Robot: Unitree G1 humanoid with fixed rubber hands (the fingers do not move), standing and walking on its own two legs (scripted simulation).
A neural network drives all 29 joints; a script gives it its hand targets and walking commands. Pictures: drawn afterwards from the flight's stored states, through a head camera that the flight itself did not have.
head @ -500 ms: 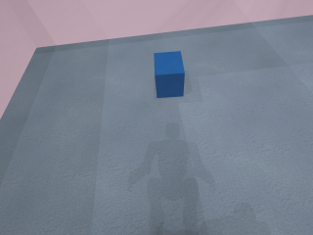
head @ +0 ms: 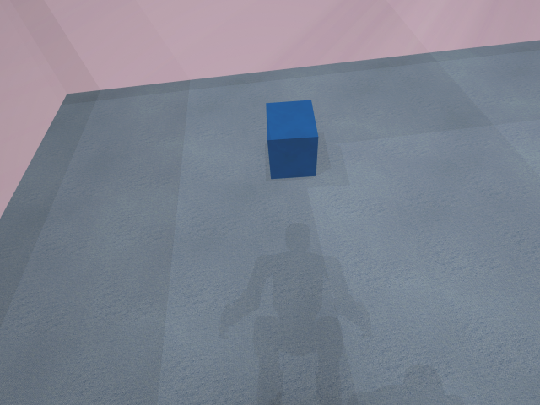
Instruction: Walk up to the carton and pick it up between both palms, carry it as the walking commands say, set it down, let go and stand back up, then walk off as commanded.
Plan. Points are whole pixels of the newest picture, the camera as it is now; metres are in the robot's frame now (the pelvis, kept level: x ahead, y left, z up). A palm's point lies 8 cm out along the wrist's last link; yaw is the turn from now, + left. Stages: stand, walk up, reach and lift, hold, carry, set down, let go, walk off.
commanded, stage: stand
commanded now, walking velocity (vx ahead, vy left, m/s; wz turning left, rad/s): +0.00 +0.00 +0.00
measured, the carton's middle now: (291, 139) +1.41 +0.02 -0.64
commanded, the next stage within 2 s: none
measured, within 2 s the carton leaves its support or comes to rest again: neither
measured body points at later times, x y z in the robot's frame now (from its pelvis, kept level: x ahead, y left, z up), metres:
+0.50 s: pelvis +0.00 +0.00 +0.00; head +0.02 -0.01 +0.45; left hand +0.08 +0.28 -0.13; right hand +0.10 -0.25 -0.13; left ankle -0.01 +0.09 -0.74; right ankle -0.01 -0.09 -0.74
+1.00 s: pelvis -0.03 +0.01 +0.00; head -0.02 +0.00 +0.45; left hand +0.06 +0.28 -0.13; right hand +0.08 -0.25 -0.13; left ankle -0.01 +0.09 -0.74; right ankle -0.01 -0.09 -0.74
